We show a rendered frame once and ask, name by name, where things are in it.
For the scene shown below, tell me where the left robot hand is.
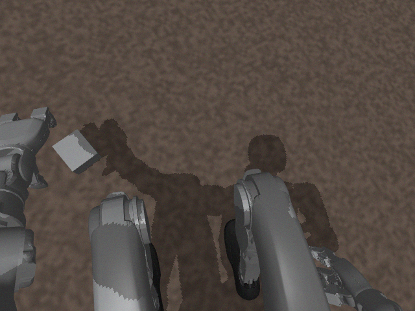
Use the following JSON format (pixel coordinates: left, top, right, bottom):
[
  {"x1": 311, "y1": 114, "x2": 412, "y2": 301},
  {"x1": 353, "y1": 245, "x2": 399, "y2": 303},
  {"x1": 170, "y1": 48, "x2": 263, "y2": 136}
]
[{"x1": 0, "y1": 107, "x2": 57, "y2": 189}]

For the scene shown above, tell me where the right robot hand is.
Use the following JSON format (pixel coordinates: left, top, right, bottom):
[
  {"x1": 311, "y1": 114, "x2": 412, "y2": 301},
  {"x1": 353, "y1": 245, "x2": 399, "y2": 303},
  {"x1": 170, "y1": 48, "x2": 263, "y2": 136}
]
[{"x1": 309, "y1": 246, "x2": 373, "y2": 309}]

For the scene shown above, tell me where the right robot arm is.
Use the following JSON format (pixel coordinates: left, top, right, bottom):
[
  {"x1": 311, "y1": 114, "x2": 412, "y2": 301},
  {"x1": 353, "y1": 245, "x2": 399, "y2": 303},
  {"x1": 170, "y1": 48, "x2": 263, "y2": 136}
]
[{"x1": 355, "y1": 289, "x2": 403, "y2": 311}]

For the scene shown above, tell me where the small box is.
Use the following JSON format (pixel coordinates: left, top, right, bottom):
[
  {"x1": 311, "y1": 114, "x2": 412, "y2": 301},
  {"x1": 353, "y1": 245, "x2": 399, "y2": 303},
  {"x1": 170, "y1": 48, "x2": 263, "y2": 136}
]
[{"x1": 53, "y1": 129, "x2": 102, "y2": 174}]

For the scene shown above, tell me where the left robot arm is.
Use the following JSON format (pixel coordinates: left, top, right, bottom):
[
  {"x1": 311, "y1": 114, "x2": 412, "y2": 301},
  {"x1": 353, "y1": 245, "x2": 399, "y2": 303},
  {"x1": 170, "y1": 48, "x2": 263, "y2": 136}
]
[{"x1": 0, "y1": 144, "x2": 36, "y2": 311}]

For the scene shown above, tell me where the right robot foot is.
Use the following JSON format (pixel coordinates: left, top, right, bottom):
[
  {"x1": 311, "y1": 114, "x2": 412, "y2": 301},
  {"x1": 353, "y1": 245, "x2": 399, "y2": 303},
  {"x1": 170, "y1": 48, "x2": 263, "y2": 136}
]
[{"x1": 224, "y1": 219, "x2": 260, "y2": 300}]

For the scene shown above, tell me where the left robot foot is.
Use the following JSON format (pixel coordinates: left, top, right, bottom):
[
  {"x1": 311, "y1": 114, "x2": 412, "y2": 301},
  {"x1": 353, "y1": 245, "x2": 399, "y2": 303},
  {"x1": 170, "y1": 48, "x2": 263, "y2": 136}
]
[{"x1": 149, "y1": 243, "x2": 164, "y2": 311}]

